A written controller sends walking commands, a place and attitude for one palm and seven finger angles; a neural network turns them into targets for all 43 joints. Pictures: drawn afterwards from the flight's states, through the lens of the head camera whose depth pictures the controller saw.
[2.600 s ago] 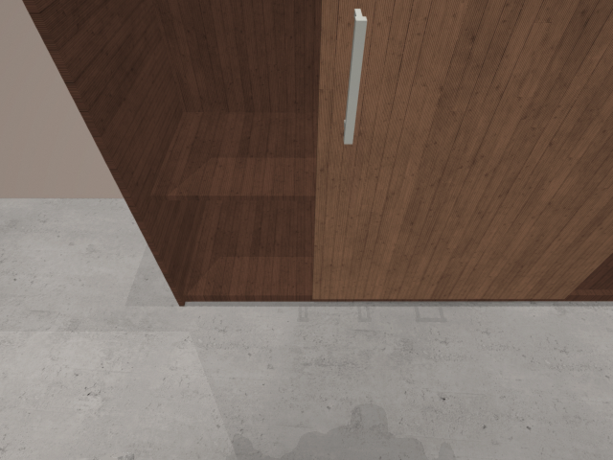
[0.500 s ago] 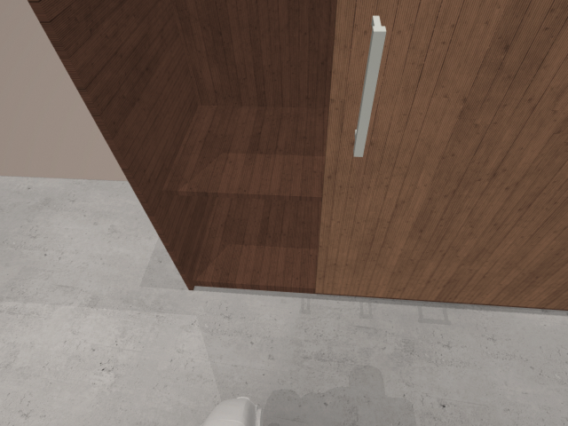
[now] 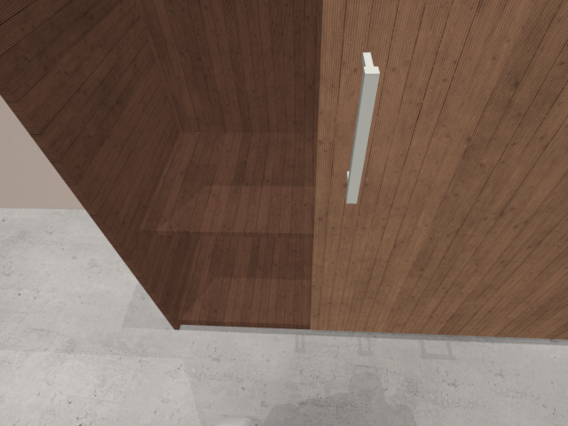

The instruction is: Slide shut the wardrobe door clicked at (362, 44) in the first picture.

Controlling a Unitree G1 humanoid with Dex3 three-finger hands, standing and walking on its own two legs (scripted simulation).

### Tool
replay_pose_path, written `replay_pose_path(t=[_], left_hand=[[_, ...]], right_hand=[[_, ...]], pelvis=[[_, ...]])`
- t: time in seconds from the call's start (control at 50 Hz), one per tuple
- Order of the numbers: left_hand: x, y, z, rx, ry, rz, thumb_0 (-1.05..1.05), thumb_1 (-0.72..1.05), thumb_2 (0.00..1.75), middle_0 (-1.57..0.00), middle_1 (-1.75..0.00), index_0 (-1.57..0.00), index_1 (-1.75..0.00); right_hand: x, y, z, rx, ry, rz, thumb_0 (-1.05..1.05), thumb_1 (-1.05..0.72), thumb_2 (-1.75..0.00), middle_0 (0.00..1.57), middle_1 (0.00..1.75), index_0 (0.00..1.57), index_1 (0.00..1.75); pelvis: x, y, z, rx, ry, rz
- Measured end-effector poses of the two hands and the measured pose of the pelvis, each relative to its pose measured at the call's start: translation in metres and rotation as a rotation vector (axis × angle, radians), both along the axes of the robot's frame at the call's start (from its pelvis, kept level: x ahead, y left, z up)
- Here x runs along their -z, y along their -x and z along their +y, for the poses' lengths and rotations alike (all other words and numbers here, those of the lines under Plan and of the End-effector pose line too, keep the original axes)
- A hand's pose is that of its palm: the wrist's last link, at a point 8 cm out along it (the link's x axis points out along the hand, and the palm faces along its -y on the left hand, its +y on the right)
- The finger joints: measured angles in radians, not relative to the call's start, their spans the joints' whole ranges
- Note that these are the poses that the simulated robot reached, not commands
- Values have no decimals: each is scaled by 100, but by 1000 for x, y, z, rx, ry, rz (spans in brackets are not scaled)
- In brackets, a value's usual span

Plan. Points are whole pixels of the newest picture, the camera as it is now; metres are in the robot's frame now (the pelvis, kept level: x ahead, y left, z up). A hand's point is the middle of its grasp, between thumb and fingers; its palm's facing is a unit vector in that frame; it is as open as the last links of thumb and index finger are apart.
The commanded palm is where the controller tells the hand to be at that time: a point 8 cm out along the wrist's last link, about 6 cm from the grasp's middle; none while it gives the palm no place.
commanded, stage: come to a stop and stand still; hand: right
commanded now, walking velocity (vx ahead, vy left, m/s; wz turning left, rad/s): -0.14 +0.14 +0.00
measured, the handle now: (358, 137) +0.49 -0.08 +0.15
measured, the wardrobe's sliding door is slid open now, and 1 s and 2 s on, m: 0.48 0.48 0.48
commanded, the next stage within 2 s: look again from close up in 1.84 s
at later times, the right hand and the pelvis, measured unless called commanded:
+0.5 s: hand out of the picture -0.03 -0.13 -0.16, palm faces +0.01 +0.98 -0.22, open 7.4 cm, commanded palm none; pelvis -0.05 +0.05 +0.01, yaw +1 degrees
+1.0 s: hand out of the picture -0.10 -0.12 -0.16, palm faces +0.04 +0.99 -0.17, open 7.3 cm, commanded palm none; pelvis -0.08 +0.04 +0.02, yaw +1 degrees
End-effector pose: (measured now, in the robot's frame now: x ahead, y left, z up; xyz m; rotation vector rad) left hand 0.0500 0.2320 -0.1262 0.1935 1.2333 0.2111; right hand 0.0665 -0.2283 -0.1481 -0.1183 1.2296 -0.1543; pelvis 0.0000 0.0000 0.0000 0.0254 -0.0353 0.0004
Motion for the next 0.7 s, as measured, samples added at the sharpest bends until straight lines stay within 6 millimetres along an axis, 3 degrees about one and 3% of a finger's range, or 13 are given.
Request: replay_pose_path(t=[0.12,0.22,0.34,0.44,0.6,0.7], left_hand=[[-14,-20,-1,35,-1,-35,0,92,90,-20,-30,-20,-29],[-13,-15,11,20,18,-51,0,91,90,-20,-30,-21,-30],[9,22,39,-17,66,-6,0,90,90,-20,-30,-21,-30],[7,62,51,-45,76,71,0,91,90,-20,-30,-20,-29],[3,122,44,-44,69,177,0,91,90,-19,-30,-20,-29],[1,146,35,-41,93,218,0,91,90,-19,-30,-20,-29]], right_hand=[[-12,18,-10,14,28,52,0,-92,-90,20,30,20,30],[-21,42,-7,1,57,105,0,-92,-90,20,30,20,30],[-25,72,15,-10,101,101,0,-91,-90,20,30,20,30],[-31,95,39,-15,73,114,0,-91,-90,20,30,20,30],[-19,109,56,-1,15,116,1,-93,-90,20,30,20,30],[-21,125,59,5,5,127,1,-93,-90,20,30,20,30]], pelvis=[[-12,6,4,-9,8,28],[-15,17,13,-17,8,35],[-7,36,36,-13,24,23],[-15,45,45,-13,32,12],[-16,61,51,-4,23,0],[-20,70,53,-4,23,0]])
